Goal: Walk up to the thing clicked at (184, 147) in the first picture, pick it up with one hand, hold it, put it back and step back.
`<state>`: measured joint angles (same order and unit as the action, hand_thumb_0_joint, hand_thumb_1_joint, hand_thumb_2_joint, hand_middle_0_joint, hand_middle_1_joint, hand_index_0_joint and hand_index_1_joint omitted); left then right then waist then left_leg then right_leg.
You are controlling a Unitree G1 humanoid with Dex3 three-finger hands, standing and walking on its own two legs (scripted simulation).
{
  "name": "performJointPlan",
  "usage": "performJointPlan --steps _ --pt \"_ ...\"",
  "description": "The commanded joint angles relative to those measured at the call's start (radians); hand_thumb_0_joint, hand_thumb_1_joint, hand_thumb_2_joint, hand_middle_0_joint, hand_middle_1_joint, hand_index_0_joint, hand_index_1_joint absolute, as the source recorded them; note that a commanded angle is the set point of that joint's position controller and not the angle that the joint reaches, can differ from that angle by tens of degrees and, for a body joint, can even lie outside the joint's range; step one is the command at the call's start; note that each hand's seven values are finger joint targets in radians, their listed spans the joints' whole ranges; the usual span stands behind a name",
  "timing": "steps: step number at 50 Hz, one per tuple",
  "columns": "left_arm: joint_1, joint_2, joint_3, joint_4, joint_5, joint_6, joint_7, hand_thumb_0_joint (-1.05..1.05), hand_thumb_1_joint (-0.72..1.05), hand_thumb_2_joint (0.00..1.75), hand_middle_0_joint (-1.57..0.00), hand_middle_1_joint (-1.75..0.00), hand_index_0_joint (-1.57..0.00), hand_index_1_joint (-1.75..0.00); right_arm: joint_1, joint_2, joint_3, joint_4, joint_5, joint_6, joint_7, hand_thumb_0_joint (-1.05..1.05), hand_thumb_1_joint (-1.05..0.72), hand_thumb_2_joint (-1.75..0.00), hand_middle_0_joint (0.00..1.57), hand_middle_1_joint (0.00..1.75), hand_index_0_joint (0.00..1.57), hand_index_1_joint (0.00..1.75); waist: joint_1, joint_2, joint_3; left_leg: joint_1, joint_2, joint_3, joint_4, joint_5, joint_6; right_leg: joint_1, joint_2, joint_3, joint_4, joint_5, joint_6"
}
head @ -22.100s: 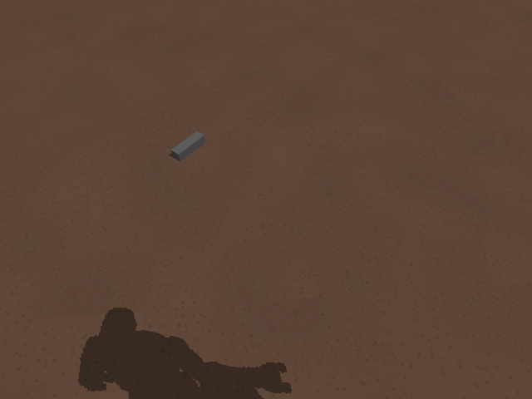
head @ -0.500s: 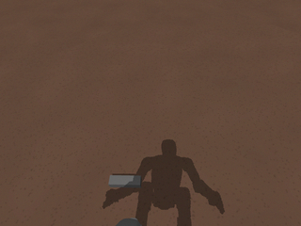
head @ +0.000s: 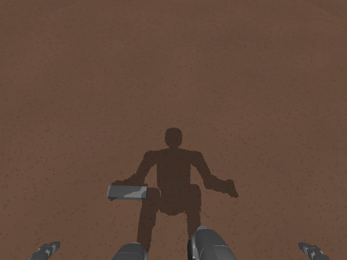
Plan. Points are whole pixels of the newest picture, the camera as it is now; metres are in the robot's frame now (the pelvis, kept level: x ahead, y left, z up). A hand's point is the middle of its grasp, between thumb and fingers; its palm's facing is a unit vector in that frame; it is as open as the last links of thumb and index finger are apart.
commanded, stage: walk up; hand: left
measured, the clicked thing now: (127, 192) +0.43 +0.22 -0.73
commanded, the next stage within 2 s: none
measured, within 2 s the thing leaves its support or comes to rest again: neither
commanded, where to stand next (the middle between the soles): +0.09 -0.04 m, yaw +0 degrees
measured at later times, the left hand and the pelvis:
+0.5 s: hand out of the picture +0.03 +0.25 -0.13, palm faces +0.03 -0.94 -0.34, open 7.4 cm; pelvis -0.04 -0.01 +0.01, yaw +4 degrees
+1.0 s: hand out of the picture +0.07 +0.24 -0.11, palm faces +0.01 -0.89 -0.46, open 7.4 cm; pelvis +0.03 -0.04 +0.01, yaw +1 degrees
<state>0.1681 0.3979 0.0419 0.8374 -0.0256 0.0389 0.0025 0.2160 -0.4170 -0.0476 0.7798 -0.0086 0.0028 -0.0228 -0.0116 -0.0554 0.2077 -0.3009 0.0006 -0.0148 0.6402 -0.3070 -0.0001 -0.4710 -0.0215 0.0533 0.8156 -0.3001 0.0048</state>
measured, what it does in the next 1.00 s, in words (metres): steps on the spot: right foot, then left foot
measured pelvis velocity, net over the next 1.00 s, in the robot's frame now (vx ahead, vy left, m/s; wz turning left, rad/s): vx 0.03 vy -0.04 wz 0.02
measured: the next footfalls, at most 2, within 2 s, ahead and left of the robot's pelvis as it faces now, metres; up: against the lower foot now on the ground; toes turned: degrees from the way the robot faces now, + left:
right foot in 0.04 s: +0.10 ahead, -0.13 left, +0.00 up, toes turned +1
left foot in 0.38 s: -0.04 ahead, +0.08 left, +0.00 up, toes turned +3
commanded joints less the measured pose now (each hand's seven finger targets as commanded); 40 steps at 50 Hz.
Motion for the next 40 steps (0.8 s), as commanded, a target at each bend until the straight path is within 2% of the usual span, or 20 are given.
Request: performJointPlan --steps 1,2,3,4,5,8,11,14,16,18,19,20,21,22,24,26,33,35,38,40 --pt "0.104 0.198 0.069 -0.029 0.042 -0.034 0.019 0.0 0.9 0.9 -0.2 -0.3 -0.2 -0.3 0.016 -0.197 -0.055 -0.057 0.036 0.017 -0.013 0.0 -0.9 -0.9 0.2 0.3 0.2 0.3 0.046 0.138 -0.345 0.114 0.135 -0.081 0.18 0.53 0.13 0.268 0.017 -0.037 -0.381 0.228 -0.025" --pt "0.084 0.258 0.088 -0.045 0.059 -0.041 0.02 0.0 0.9 0.9 -0.2 -0.3 -0.2 -0.3 0.065 -0.151 -0.038 -0.055 0.043 0.017 -0.014 0.0 -0.9 -0.9 0.2 0.3 0.2 0.3 0.033 -0.029 -0.375 -0.015 0.076 -0.09 0.281 0.273 0.084 0.377 -0.103 0.097 -0.334 0.596 -0.056" --pt "0.03 0.29 0.099 -0.082 0.065 -0.035 0.018 0.0 0.9 0.9 -0.2 -0.3 -0.2 -0.3 0.099 -0.1 -0.022 -0.058 0.047 0.018 -0.022 0.0 -0.9 -0.9 0.2 0.3 0.2 0.3 0.013 -0.232 -0.352 -0.186 -0.078 -0.044 0.433 -0.29 0.033 0.437 -0.272 0.296 -0.301 0.877 -0.166" --pt "-0.002 0.296 0.095 -0.118 0.062 -0.025 0.017 0.0 0.9 0.9 -0.2 -0.3 -0.2 -0.3 0.092 -0.132 -0.037 -0.053 0.041 0.026 -0.05 0.0 -0.9 -0.9 0.2 0.3 0.2 0.3 0.048 -0.265 -0.352 -0.208 -0.098 -0.082 0.567 -0.432 0.02 0.389 -0.353 0.361 -0.291 1.012 -0.322" --pt "0.003 0.283 0.095 -0.12 0.055 -0.02 0.018 0.0 0.9 0.9 -0.2 -0.3 -0.2 -0.3 0.075 -0.171 -0.049 -0.039 0.033 0.023 -0.058 0.0 -0.9 -0.9 0.2 0.3 0.2 0.3 0.047 -0.252 -0.348 -0.167 -0.065 -0.099 0.609 -0.422 0.016 0.325 -0.355 0.377 -0.291 0.954 -0.339" --pt "-0.05 0.195 0.078 -0.142 0.055 -0.008 0.025 0.0 0.9 0.9 -0.2 -0.3 -0.2 -0.3 0.056 -0.194 -0.057 -0.015 0.041 0.026 -0.044 0.0 -0.9 -0.9 0.2 0.3 0.2 0.3 0.027 -0.158 -0.341 -0.199 -0.125 -0.112 0.728 -0.276 0.001 0.307 -0.201 0.174 -0.256 0.808 -0.256" --pt "-0.042 0.169 0.079 -0.161 0.071 -0.005 0.03 0.0 0.9 0.9 -0.2 -0.3 -0.2 -0.3 0.073 -0.18 -0.039 -0.003 0.033 0.011 -0.047 0.0 -0.9 -0.9 0.2 0.3 0.2 0.3 0.052 -0.128 -0.395 -0.204 -0.101 -0.071 0.62 -0.223 -0.014 0.384 -0.177 0.145 -0.23 0.68 -0.264" --pt "0.037 0.181 0.086 -0.13 0.075 -0.022 0.017 0.0 0.9 0.9 -0.2 -0.3 -0.2 -0.3 0.068 -0.178 -0.032 0.027 0.01 -0.02 -0.022 0.0 -0.9 -0.9 0.2 0.3 0.2 0.3 0.094 -0.155 -0.42 -0.213 -0.038 -0.006 0.266 -0.224 -0.02 0.49 -0.188 0.214 -0.36 -0.112 -0.258" --pt "0.046 0.233 0.098 -0.124 0.074 -0.024 0.0 0.0 0.9 0.9 -0.2 -0.3 -0.2 -0.3 0.081 -0.187 -0.039 0.037 -0.008 -0.032 -0.001 0.0 -0.9 -0.9 0.2 0.3 0.2 0.3 0.077 -0.194 -0.368 -0.111 -0.028 0.006 0.031 -0.315 0.011 0.399 -0.241 0.29 -0.392 -0.283 -0.257" --pt "0.027 0.27 0.1 -0.106 0.06 -0.02 -0.007 0.0 0.9 0.9 -0.2 -0.3 -0.2 -0.3 0.17 -0.172 -0.049 0.086 -0.032 -0.034 0.011 0.0 -0.9 -0.9 0.2 0.3 0.2 0.3 0.006 -0.095 -0.275 0.159 -0.037 0.027 -0.256 -0.157 0.062 0.125 -0.223 0.221 -0.34 -0.311 -0.169" --pt "0.088 0.217 0.078 -0.089 0.053 -0.019 0.002 0.0 0.9 0.9 -0.2 -0.3 -0.2 -0.3 0.158 -0.197 -0.064 0.088 -0.053 -0.028 0.017 0.0 -0.9 -0.9 0.2 0.3 0.2 0.3 0.001 0.109 -0.223 0.255 0.024 -0.142 -0.365 -0.248 0.105 -0.049 -0.136 0.132 -0.169 -0.346 -0.088" --pt "0.097 0.133 0.055 -0.093 0.041 -0.03 0.013 0.0 0.9 0.9 -0.2 -0.3 -0.2 -0.3 0.068 -0.276 -0.077 0.047 -0.078 -0.014 0.024 0.0 -0.9 -0.9 0.2 0.3 0.2 0.3 0.021 0.403 -0.133 0.253 0.247 -0.526 -0.461 -0.469 0.164 -0.319 0.032 -0.055 0.078 -0.298 -0.015" --pt "-0.083 0.247 0.101 -0.139 0.067 -0.04 -0.004 0.0 0.9 0.9 -0.2 -0.3 -0.2 -0.3 0.112 -0.361 -0.103 0.031 -0.045 -0.037 0.033 0.0 -0.9 -0.9 0.2 0.3 0.2 0.3 -0.079 0.229 -0.006 0.106 0.412 -0.799 -0.593 -0.894 0.265 -0.45 0.036 0.017 0.168 -0.279 -0.009" --pt "-0.153 0.294 0.11 -0.13 0.074 -0.053 -0.012 0.0 0.9 0.9 -0.2 -0.3 -0.2 -0.3 0.104 -0.371 -0.108 0.044 -0.029 -0.055 0.034 0.0 -0.9 -0.9 0.2 0.3 0.2 0.3 -0.076 0.201 0.114 -0.028 0.458 -0.821 -0.644 -0.936 0.293 -0.407 -0.017 0.105 0.205 -0.203 -0.02" --pt "-0.068 0.237 0.097 -0.078 0.039 -0.073 -0.037 0.0 0.9 0.9 -0.2 -0.3 -0.2 -0.3 0.033 -0.239 -0.067 0.039 -0.04 -0.083 0.029 0.0 -0.9 -0.9 0.2 0.3 0.2 0.3 -0.011 0.075 0.141 0.059 0.265 -0.476 -0.556 -0.473 0.161 -0.344 -0.011 0.136 0.162 -0.01 -0.021" --pt "0.027 0.22 0.09 -0.034 0.035 -0.078 -0.042 0.0 0.9 0.9 -0.2 -0.3 -0.2 -0.3 0.093 -0.214 -0.069 0.045 -0.027 -0.099 0.027 0.0 -0.9 -0.9 0.2 0.3 0.2 0.3 -0.015 0.107 0.024 0.226 0.204 -0.288 -0.482 -0.159 0.108 -0.322 0.017 0.069 0.157 0.043 -0.02" --pt "0.059 0.205 0.075 -0.022 0.032 -0.086 -0.035 0.0 0.9 0.9 -0.2 -0.3 -0.2 -0.3 0.03 -0.221 -0.078 -0.014 -0.037 -0.049 0.057 0.0 -0.9 -0.9 0.2 0.3 0.2 0.3 -0.025 0.302 -0.088 -0.022 0.161 -0.082 -0.437 -0.264 0.176 0.141 -0.017 -0.067 -0.112 0.078 0.02" --pt "0.06 0.206 0.067 -0.005 0.037 -0.095 -0.018 0.0 0.9 0.9 -0.2 -0.3 -0.2 -0.3 0.07 -0.21 -0.072 -0.014 -0.036 -0.031 0.059 0.0 -0.9 -0.9 0.2 0.3 0.2 0.3 -0.044 0.262 -0.062 -0.001 0.162 -0.081 -0.355 -0.141 0.189 0.137 0.007 -0.1 -0.177 0.057 0.007" --pt "0.279 0.235 0.077 0.059 0.044 -0.131 0.013 0.0 0.9 0.9 -0.2 -0.3 -0.2 -0.3 0.127 -0.165 -0.055 -0.018 -0.011 -0.014 0.057 0.0 -0.9 -0.9 0.2 0.3 0.2 0.3 0.058 0.01 -0.212 0.099 0.091 0.009 0.132 0.262 0.144 0.371 0.029 -0.111 -0.461 0.128 -0.003" --pt "0.33 0.357 0.106 0.041 0.047 -0.149 0.025 0.0 0.9 0.9 -0.2 -0.3 -0.2 -0.3 0.232 -0.098 -0.028 -0.047 -0.001 -0.016 0.057 0.0 -0.9 -0.9 0.2 0.3 0.2 0.3 0.031 -0.221 -0.26 -0.226 -0.058 -0.032 0.419 -0.241 0.058 0.57 -0.321 0.488 -0.483 0.196 -0.11"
